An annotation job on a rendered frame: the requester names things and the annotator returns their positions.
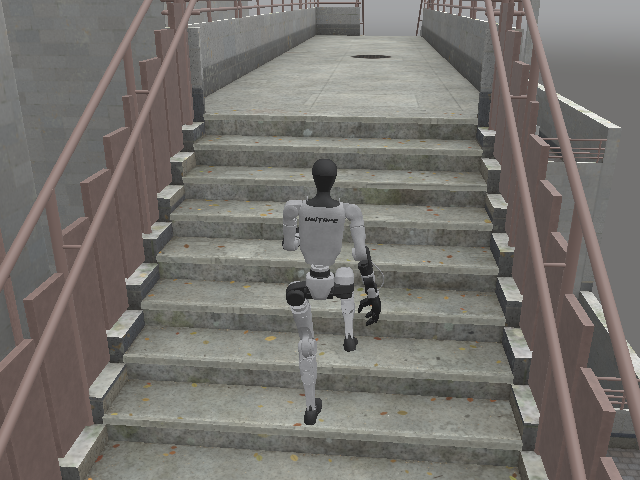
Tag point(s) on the left robot upper arm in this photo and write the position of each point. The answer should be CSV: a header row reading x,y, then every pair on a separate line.
x,y
290,212

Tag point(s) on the robot left forearm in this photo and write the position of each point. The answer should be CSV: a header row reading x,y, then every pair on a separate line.
x,y
296,235

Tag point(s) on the right robot upper arm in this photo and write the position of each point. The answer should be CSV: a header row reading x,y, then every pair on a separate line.
x,y
353,213

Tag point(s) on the robot left foot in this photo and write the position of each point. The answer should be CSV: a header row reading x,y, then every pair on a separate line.
x,y
311,416

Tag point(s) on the right robot hand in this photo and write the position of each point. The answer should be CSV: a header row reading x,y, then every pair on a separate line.
x,y
375,311

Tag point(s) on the left robot shin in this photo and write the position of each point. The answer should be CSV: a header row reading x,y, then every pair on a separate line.
x,y
308,372

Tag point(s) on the robot right forearm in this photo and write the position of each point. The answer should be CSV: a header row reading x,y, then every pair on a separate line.
x,y
367,275

